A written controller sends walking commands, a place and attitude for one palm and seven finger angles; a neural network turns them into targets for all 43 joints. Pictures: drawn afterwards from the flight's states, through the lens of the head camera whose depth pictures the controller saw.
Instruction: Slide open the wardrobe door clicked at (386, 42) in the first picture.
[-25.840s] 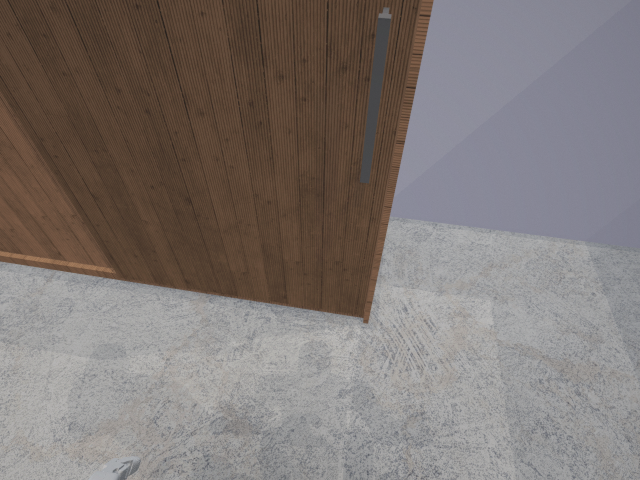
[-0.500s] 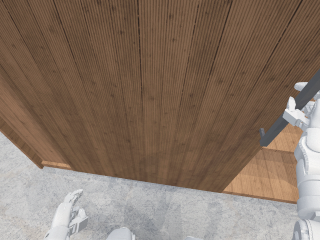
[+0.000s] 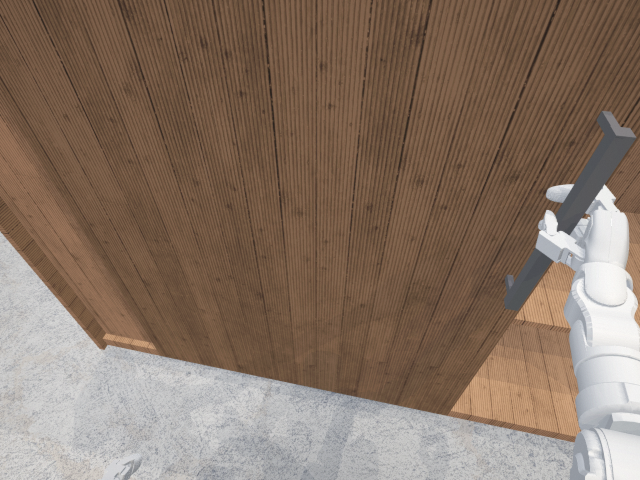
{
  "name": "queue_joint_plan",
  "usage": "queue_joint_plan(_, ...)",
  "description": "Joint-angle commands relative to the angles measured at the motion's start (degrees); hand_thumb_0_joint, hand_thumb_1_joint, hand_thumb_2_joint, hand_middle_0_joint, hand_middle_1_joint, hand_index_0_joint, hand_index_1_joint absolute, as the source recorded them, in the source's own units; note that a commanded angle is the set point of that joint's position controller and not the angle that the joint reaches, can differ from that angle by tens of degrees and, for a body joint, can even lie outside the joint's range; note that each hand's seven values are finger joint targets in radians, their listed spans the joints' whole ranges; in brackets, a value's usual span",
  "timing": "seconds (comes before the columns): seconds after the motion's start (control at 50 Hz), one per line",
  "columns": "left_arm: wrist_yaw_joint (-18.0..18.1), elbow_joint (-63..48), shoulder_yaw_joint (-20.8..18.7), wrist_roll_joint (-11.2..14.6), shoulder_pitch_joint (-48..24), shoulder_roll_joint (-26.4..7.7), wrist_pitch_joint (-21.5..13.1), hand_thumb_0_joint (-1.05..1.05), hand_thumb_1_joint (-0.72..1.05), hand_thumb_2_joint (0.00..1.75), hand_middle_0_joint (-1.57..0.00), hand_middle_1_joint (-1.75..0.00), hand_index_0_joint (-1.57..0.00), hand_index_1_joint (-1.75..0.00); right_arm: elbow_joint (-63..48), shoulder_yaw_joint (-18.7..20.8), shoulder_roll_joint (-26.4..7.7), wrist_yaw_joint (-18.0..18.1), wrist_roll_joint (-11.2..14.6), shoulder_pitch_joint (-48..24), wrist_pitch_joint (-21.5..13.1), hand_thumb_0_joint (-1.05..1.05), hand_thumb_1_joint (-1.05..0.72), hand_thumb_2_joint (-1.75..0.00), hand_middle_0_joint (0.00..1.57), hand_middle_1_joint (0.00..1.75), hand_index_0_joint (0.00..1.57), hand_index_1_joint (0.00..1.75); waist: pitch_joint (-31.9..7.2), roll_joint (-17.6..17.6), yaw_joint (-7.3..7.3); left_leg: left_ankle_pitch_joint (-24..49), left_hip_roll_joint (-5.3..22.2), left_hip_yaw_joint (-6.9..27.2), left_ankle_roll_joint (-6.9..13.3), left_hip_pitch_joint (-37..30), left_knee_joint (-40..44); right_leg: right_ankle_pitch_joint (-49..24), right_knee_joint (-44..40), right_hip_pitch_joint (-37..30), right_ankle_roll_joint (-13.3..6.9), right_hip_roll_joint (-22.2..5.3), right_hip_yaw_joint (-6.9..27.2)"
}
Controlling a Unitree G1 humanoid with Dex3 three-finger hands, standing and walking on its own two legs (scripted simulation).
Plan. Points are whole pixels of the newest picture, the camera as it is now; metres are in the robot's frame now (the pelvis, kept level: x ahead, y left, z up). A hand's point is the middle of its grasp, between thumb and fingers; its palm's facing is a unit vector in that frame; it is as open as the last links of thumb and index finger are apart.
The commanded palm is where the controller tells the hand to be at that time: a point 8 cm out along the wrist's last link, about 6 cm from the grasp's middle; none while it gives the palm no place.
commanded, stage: stop walking and hold the door there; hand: right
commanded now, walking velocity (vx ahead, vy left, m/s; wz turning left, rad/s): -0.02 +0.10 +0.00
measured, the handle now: (551, 227) +0.45 -0.29 +0.09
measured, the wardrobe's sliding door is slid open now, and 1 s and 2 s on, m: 0.67 0.67 0.67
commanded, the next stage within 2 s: loosen the grip on the handle in 0.28 s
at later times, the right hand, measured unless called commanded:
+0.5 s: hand (550, 227) +0.42 -0.26 +0.13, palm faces +0.38 +0.92 -0.13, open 6.3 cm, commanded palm +0.35 -0.29 +0.13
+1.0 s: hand (556, 235) +0.41 -0.27 +0.12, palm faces +0.42 +0.89 -0.20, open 14.2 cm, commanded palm +0.37 -0.30 +0.12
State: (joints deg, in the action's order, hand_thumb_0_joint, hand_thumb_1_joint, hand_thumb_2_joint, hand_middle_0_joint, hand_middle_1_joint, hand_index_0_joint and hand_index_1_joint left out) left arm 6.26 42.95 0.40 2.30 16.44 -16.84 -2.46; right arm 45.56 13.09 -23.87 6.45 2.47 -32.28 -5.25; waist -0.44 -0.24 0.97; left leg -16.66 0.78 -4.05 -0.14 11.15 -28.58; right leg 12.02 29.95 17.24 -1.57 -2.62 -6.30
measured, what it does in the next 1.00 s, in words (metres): stands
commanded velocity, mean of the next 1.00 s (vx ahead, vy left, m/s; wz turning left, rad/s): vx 0.00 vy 0.01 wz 0.00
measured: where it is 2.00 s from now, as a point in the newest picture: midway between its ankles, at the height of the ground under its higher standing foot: outside the picture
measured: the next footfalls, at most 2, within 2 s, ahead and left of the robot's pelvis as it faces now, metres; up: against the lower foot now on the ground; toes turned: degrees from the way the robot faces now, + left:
none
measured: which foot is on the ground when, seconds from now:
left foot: down 0.00-1.00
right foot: down 0.00-1.00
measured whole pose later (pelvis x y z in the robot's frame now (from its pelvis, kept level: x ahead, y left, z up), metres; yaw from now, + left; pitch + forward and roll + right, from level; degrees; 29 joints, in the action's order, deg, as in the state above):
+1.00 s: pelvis +0.01 +0.01 +0.00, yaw -1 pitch +4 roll +0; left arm 5.2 41.1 0.0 1.7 16.1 -14.4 -5.5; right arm 38.4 19.6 -24.8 3.5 1.2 -30.9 -2.3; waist -1.8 0.2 0.6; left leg -18.9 0.5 -5.1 1.2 17.7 -32.3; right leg 13.1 32.6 23.8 -0.6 -3.0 -5.0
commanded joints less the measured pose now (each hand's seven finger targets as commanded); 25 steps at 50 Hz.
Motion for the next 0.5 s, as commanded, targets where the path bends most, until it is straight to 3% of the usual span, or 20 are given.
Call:
queue_joint_plan(0.0,0.25,-7.34,-2.39,-0.03,-3.78,-8.11,-2.95,0.00,0.90,0.90,-0.20,-0.30,-0.20,-0.30,-9.85,-0.10,-9.25,-0.22,-0.36,-18.69,-2.67,0.00,-0.90,-0.90,0.45,1.40,0.45,1.40,-13.65,-6.95,-0.50,2.66,2.39,3.74,0.18,1.39,4.38,-13.40,-8.19,-9.69,-1.58,-10.62,12.18)
queue_joint_plan(0.1,0.20,-7.77,-2.46,0.04,-3.94,-8.08,-2.75,0.00,0.90,0.90,-0.20,-0.30,-0.20,-0.30,-8.01,2.12,-12.26,0.09,-0.46,-18.55,-2.78,0.00,-0.90,-0.90,0.45,1.40,0.45,1.40,-14.78,-6.29,-0.51,5.43,3.45,4.60,0.40,1.26,5.66,-11.68,-6.60,-8.90,-0.69,-9.52,9.16)
queue_joint_plan(0.12,0.17,-8.00,-2.37,0.07,-3.96,-7.73,-2.72,0.00,0.90,0.90,-0.20,-0.30,-0.20,-0.30,-8.01,1.07,-11.16,-0.07,-0.41,-18.56,-2.85,0.00,-0.90,-0.90,0.45,1.40,0.45,1.40,-15.02,-5.77,-0.39,5.94,3.86,4.98,0.50,1.36,6.09,-10.46,-6.16,-9.01,-0.51,-9.11,8.32)
queue_joint_plan(0.16,0.33,-7.87,-2.38,0.07,-3.81,-7.89,-2.56,0.00,0.90,0.90,-0.20,-0.30,-0.20,-0.30,-6.70,2.35,-12.90,0.09,-0.42,-18.36,-2.81,0.00,-0.90,-0.90,0.45,1.40,0.45,1.40,-14.85,-4.42,-0.36,7.97,4.74,5.71,0.67,1.22,6.74,-10.40,-5.28,-8.56,-0.32,-8.47,7.53)
queue_joint_plan(0.2,0.43,-8.08,-2.24,0.14,-3.84,-7.54,-2.49,0.00,0.90,0.90,-0.20,-0.30,-0.20,-0.30,-6.48,1.91,-12.44,-0.03,-0.36,-19.05,-2.95,0.00,-0.90,-0.90,0.45,1.40,0.45,1.40,-15.24,-2.73,-0.19,9.88,5.39,6.08,0.78,1.00,6.95,-11.05,-4.23,-8.59,-0.07,-7.84,6.90)
queue_joint_plan(0.24,0.63,-7.70,-2.45,0.25,-3.64,-8.28,-2.15,0.00,0.90,0.90,-0.20,-0.30,-0.20,-0.30,-4.15,3.74,-14.79,0.04,-0.28,-17.95,-2.65,0.00,-0.90,-0.90,0.45,1.40,0.45,1.40,-14.88,-1.44,-0.21,10.38,5.65,6.10,0.76,1.09,7.29,-11.06,-3.90,-8.28,0.05,-7.28,6.66)
queue_joint_plan(0.28,0.56,-8.20,-2.13,0.37,-3.93,-7.34,-2.12,0.00,0.90,0.90,-0.20,-0.30,-0.20,-0.30,-4.93,0.54,-10.74,-0.40,-0.13,-19.10,-2.81,0.00,-0.90,-0.90,0.45,1.40,0.45,1.40,-14.15,-0.78,0.03,10.22,5.69,6.08,0.58,1.95,7.40,-10.93,-3.80,-8.85,-0.01,-7.19,6.53)
queue_joint_plan(0.34,0.83,-7.65,-2.33,0.38,-3.90,-7.69,-1.98,0.00,0.90,0.90,-0.20,-0.30,-0.20,-0.30,-4.84,0.86,-11.37,-0.34,0.11,-19.11,-2.88,0.00,-0.90,-0.90,0.45,1.40,0.45,1.40,-13.93,-2.00,0.04,9.80,5.44,6.01,0.36,2.81,7.74,-11.79,-3.97,-10.06,-0.34,-7.17,6.56)
queue_joint_plan(0.36,-1.41,-10.18,-6.99,-1.80,2.24,-9.44,-2.65,0.00,0.90,0.90,-0.20,-0.30,-0.20,-0.30,-14.43,29.89,-51.27,-0.83,-7.81,-53.69,-5.96,0.00,-0.90,-0.90,0.45,1.40,0.45,1.40,-2.75,8.55,-1.65,14.45,3.70,8.87,-0.29,7.71,10.86,-8.08,-1.73,-3.58,-2.03,-4.74,3.96)
queue_joint_plan(0.38,-2.02,-9.98,-3.88,-2.41,-4.70,-7.99,-5.64,0.00,0.90,0.90,-0.20,-0.30,-0.20,-0.30,4.56,9.06,-19.86,-5.05,-8.07,-43.47,0.05,0.00,-0.78,-0.84,0.45,1.40,0.45,1.40,-17.01,11.61,4.47,30.31,-1.26,1.33,2.70,0.98,-0.23,-19.65,-5.35,-4.99,-2.69,1.91,2.19)
queue_joint_plan(0.4,-1.56,-7.93,-4.99,0.31,-1.27,-8.26,-5.59,0.00,0.90,0.90,-0.20,-0.30,-0.20,-0.30,0.78,15.11,-19.76,-5.43,-5.15,-32.90,0.39,0.00,-0.66,-0.78,0.45,1.40,0.45,1.40,-17.87,11.25,2.18,29.17,-0.86,0.05,1.82,2.97,-0.64,-23.80,-1.77,-9.08,-2.79,1.36,3.13)
queue_joint_plan(0.42,-1.55,-9.09,-4.98,-0.37,-1.02,-7.94,-4.70,0.00,0.90,0.90,-0.20,-0.30,-0.20,-0.30,-3.60,12.11,-15.46,-6.66,-4.06,-28.16,0.28,0.00,-0.54,-0.73,0.45,1.40,0.45,1.40,-20.87,5.39,0.59,23.57,-0.79,0.25,0.87,4.54,-0.28,-23.82,-2.76,-11.94,-1.50,0.62,3.98)
queue_joint_plan(0.44,-1.41,-9.26,-4.93,-0.23,-2.45,-7.62,-4.76,0.00,0.90,0.90,-0.20,-0.30,-0.20,-0.30,-4.20,12.74,-15.13,-6.60,-3.16,-26.36,-0.47,0.00,-0.42,-0.67,0.45,1.40,0.45,1.40,-22.69,-9.63,-2.10,20.29,0.10,1.40,1.76,4.47,1.32,-24.02,-1.87,-16.33,-0.58,1.08,2.85)
queue_joint_plan(0.46,-1.60,-8.93,-5.00,-1.13,-1.70,-7.91,-5.10,0.00,0.90,0.90,-0.20,-0.30,-0.20,-0.30,-10.14,14.57,-19.67,-5.91,-3.37,-27.22,-1.27,0.00,-0.30,-0.61,0.45,1.40,0.45,1.40,-24.19,-12.46,-2.32,16.65,-0.29,1.58,2.16,5.20,2.31,-19.19,-2.15,-17.76,-0.06,1.15,3.26)
queue_joint_plan(0.48,-1.87,-9.57,-4.65,-1.20,-2.38,-7.03,-5.33,0.00,0.90,0.90,-0.20,-0.30,-0.20,-0.30,-11.80,11.93,-18.05,-5.19,-4.48,-25.35,-1.38,0.00,-0.17,-0.55,0.45,1.40,0.45,1.40,-21.93,-14.53,-2.13,13.42,-0.38,1.77,2.56,6.65,2.69,-15.39,-2.28,-16.42,-0.14,1.08,2.78)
